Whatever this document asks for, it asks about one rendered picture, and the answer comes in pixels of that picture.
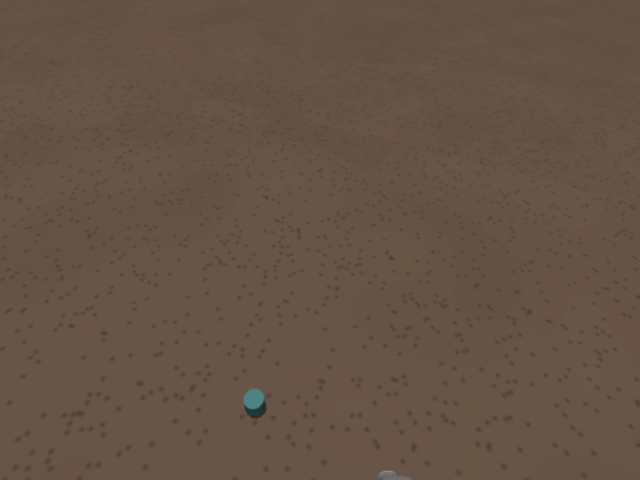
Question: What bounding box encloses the tin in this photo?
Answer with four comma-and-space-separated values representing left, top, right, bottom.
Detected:
243, 389, 265, 416

